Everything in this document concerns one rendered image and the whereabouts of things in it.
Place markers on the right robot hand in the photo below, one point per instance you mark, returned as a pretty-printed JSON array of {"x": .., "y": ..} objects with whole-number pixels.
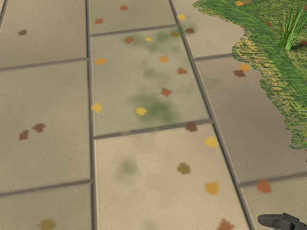
[{"x": 281, "y": 222}]

